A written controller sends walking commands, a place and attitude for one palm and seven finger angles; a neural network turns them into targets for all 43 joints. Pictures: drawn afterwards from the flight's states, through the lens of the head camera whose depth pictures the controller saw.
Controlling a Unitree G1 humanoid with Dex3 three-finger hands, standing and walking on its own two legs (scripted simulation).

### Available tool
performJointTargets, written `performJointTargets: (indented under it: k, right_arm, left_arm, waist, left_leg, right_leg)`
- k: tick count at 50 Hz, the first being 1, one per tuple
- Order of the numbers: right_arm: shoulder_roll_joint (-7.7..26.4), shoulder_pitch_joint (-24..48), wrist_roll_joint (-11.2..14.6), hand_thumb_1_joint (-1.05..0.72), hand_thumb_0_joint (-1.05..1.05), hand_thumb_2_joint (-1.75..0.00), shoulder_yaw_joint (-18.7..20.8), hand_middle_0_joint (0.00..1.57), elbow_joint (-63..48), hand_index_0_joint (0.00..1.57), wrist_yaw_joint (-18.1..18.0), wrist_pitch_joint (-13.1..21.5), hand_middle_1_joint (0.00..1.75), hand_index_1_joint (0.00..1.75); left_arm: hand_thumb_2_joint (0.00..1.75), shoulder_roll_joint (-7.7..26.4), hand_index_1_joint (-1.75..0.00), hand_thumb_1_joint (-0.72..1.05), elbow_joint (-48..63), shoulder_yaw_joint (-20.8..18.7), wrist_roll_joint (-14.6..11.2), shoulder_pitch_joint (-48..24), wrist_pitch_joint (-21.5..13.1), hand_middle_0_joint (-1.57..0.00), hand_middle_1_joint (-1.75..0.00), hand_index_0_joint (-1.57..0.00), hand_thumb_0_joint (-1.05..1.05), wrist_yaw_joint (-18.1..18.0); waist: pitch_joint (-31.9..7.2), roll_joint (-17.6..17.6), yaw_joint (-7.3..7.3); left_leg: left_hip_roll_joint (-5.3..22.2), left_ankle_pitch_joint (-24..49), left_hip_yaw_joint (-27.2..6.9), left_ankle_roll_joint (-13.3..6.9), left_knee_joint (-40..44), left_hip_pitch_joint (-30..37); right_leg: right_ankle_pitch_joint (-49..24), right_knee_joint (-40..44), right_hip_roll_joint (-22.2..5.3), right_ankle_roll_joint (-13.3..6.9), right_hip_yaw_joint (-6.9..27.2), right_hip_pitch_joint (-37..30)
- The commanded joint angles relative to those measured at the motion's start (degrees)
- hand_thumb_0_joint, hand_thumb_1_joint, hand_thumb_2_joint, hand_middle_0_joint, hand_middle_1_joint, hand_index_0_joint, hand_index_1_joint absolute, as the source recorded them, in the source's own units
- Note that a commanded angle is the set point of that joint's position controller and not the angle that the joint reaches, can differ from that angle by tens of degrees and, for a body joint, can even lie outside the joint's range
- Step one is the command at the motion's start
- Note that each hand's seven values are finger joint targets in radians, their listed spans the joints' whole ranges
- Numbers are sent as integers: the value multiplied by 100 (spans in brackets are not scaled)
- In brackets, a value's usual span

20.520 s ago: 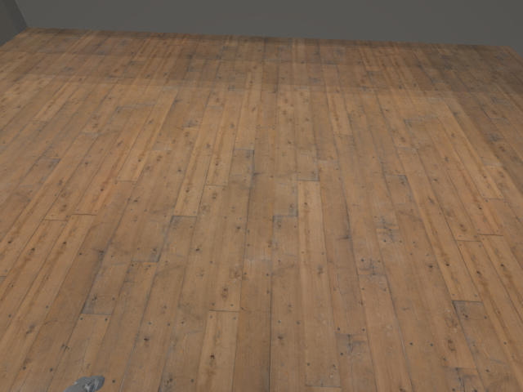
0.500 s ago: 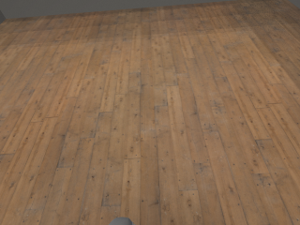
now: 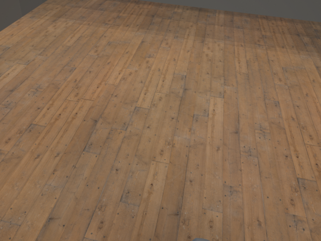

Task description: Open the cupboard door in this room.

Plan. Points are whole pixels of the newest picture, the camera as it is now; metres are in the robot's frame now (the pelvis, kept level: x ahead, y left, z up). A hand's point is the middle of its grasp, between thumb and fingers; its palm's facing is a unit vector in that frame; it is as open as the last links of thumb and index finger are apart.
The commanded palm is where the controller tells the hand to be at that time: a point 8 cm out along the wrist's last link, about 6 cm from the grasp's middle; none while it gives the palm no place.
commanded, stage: turn or walk to find it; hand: left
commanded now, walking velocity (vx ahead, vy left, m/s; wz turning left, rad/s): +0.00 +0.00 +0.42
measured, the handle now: out of the picture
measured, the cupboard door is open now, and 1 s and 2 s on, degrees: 0 0 0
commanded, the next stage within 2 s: stand and wait in 0.22 s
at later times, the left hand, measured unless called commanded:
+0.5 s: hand out of the picture -0.02 +0.18 -0.17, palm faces +0.27 -0.93 -0.24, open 7.3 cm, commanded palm none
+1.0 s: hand out of the picture -0.02 +0.21 -0.15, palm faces +0.47 -0.84 -0.28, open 7.3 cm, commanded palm none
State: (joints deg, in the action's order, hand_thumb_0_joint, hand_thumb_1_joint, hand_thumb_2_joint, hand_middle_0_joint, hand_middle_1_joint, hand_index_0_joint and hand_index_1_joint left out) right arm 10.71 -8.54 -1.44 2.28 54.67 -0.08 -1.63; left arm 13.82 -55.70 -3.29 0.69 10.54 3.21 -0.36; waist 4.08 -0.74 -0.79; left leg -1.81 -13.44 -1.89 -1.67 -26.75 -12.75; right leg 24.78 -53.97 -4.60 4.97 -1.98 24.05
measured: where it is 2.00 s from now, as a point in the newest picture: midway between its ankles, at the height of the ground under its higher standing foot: outside the picture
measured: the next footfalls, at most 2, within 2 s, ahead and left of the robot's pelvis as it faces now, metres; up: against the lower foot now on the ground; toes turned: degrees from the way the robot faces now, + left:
right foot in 0.12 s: +0.04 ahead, -0.13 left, +0.00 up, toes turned +0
left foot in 0.56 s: -0.04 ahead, +0.12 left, +0.00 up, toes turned +21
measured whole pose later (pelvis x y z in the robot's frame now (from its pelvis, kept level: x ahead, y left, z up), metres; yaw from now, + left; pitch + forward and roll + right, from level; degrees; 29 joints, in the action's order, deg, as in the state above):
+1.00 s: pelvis -0.03 -0.03 -0.01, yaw +29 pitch +0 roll +1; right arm 12.2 -11.2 -1.5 3.8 54.1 0.2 -2.8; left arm 12.4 -51.5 -2.5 0.3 6.6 1.5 -0.3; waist 4.0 1.5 1.3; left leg -3.3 -14.9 -6.6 0.8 -32.0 -16.8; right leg 18.6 -34.4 -2.2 3.8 -2.4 16.7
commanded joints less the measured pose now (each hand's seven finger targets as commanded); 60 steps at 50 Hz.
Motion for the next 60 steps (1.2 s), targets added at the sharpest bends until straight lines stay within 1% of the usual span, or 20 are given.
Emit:
performJointTargets:
  k: [1,5,7,9,11,13,22,26,27,28,29,31,35,42,48,49,50,51,55,60]
  right_arm:
    - [1256,-183,-8,-90,0,-90,367,20,-294,20,-88,62,30,30]
    - [1025,-57,64,-90,0,-90,369,20,-369,20,-45,42,30,30]
    - [587,-53,84,-90,0,-90,315,20,-594,20,-11,33,30,30]
    - [863,-51,31,-90,0,-90,424,20,-454,20,-6,-112,30,30]
    - [738,-329,4,-90,0,-90,386,20,-202,20,71,-141,30,30]
    - [658,-459,14,-90,0,-90,348,20,-116,20,82,-140,30,30]
    - [528,145,93,-90,0,-90,195,20,-257,20,71,-51,30,30]
    - [640,-373,87,-90,0,-90,197,20,-171,20,59,48,30,30]
    - [935,-595,75,-90,0,-90,259,20,-142,20,71,108,30,30]
    - [1536,-742,25,-90,0,-90,403,20,-178,20,52,140,30,30]
    - [1786,-1060,48,-90,0,-90,441,20,-115,20,37,73,30,30]
    - [1532,-845,20,-90,0,-90,399,20,-64,20,-112,100,30,30]
    - [1222,-237,32,-90,0,-90,287,20,-276,20,-110,154,30,30]
    - [1313,-453,3,-90,0,-90,384,20,-309,20,-83,98,30,30]
    - [1251,-119,25,-90,0,-90,437,20,-479,20,-50,20,30,30]
    - [1092,-117,67,-90,0,-90,423,20,-501,20,-26,29,30,30]
    - [709,-228,114,-90,0,-90,363,20,-606,20,12,50,30,30]
    - [800,-126,63,-90,0,-90,400,20,-692,20,-4,4,30,30]
    - [776,-426,-9,-90,0,-90,427,20,-294,20,119,-178,30,30]
    - [735,-280,15,-90,0,-90,356,20,-273,20,134,-185,30,30]
  left_arm:
    - [90,303,-30,90,518,-59,-26,-45,-172,-20,-30,-20,0,-54]
    - [90,511,-30,90,350,-116,-7,673,-304,-20,-30,-20,0,-93]
    - [90,1240,-30,90,455,-233,92,727,-348,-20,-30,-20,0,-132]
    - [90,964,-30,90,601,-243,35,286,-331,-20,-30,-20,0,-173]
    - [90,649,-30,90,713,-153,40,-183,-364,-20,-30,-20,0,-153]
    - [90,576,-30,90,675,-125,47,-74,-408,-20,-30,-20,0,-155]
    - [90,1018,-30,90,354,-273,112,591,-338,-20,-30,-20,0,-135]
    - [90,1038,-30,90,337,-304,52,359,-262,-20,-30,-20,0,-115]
    - [90,870,-30,90,391,-277,-3,386,-216,-20,-30,-20,0,-97]
    - [90,474,-30,90,586,-200,-32,439,-180,-20,-30,-20,0,-55]
    - [90,423,-30,90,763,-87,35,-46,-146,-20,-30,-20,0,-70]
    - [90,436,-30,90,687,-130,-3,-387,-105,-20,-30,-20,0,-95]
    - [90,502,-30,90,441,-144,6,-77,-139,-20,-30,-20,0,-9]
    - [90,408,-30,90,713,-96,-15,-468,-149,-20,-30,-20,0,-40]
    - [90,467,-30,90,635,-109,-45,218,-263,-20,-30,-20,0,-71]
    - [90,676,-30,90,588,-154,-19,487,-323,-20,-30,-20,0,-93]
    - [90,1161,-30,90,575,-251,78,661,-380,-20,-30,-20,0,-146]
    - [90,1334,-30,90,669,-276,56,574,-372,-20,-30,-20,0,-141]
    - [90,702,-30,90,946,-160,44,-453,-354,-20,-30,-20,0,-153]
    - [90,700,-30,90,754,-170,61,125,-399,-20,-30,-20,0,-156]
  waist:
    - [-510,988,170]
    - [-708,534,-170]
    - [-509,-1486,-250]
    - [-146,-1177,-68]
    - [-53,-577,192]
    - [-213,-808,150]
    - [-501,-1096,-240]
    - [-743,-922,85]
    - [-900,-89,223]
    - [-856,1630,293]
    - [-665,1517,497]
    - [-514,1594,455]
    - [-521,818,135]
    - [-561,863,295]
    - [-726,879,-41]
    - [-766,393,-173]
    - [-908,-1097,-205]
    - [-670,-1640,-236]
    - [26,-579,286]
    - [-267,-819,42]
  left_leg:
    - [1445,2348,-1594,-820,521,328]
    - [859,1205,-1405,-312,-217,-715]
    - [-260,-1970,-184,282,-2434,-2064]
    - [94,-1693,-509,235,-3910,-1920]
    - [245,-976,-296,348,-4338,-1864]
    - [289,-762,-149,445,-4273,-1792]
    - [353,-1418,490,514,-2014,-1220]
    - [315,-211,724,399,-107,-24]
    - [646,603,243,260,511,810]
    - [2097,2404,-1704,-380,684,1487]
    - [2605,2889,-1852,-824,762,1041]
    - [2186,3152,-1729,-890,659,829]
    - [1531,2952,-942,-699,622,700]
    - [1504,2763,-1536,-855,520,794]
    - [1074,2229,-1742,-526,-45,-231]
    - [787,1376,-1560,-251,-447,-824]
    - [10,-484,-664,184,-1593,-1892]
    - [-213,-2084,-308,333,-2780,-2028]
    - [251,-888,-290,376,-4502,-1789]
    - [355,-798,-6,575,-3987,-1846]
  right_leg:
    - [105,1039,180,-60,-71,-248]
    - [-1361,3134,40,-169,-20,-1936]
    - [-1799,3853,-2208,-1178,2092,-2120]
    - [-1105,4077,-2056,-1379,1913,-1049]
    - [-1477,3795,-1451,-1160,827,-1004]
    - [-1969,3696,-1319,-1106,423,-1219]
    - [-3523,3116,-1639,-1319,-16,-2044]
    - [-3106,2304,-1505,-845,-515,-1604]
    - [-2356,1528,-1248,-544,-741,-917]
    - [312,386,-440,-85,-969,645]
    - [1300,-368,-297,-87,-571,732]
    - [833,-1035,-286,-69,19,992]
    - [-57,-1048,-188,-3,37,711]
    - [159,131,42,34,80,483]
    - [-939,2526,307,-104,-126,-1338]
    - [-1431,3262,-17,-173,146,-2103]
    - [-1742,3665,-1460,-636,1567,-2844]
    - [-1977,3878,-2384,-1273,2245,-2059]
    - [-1084,3885,-1451,-1110,748,-764]
    - [-1990,3687,-1426,-1124,211,-1544]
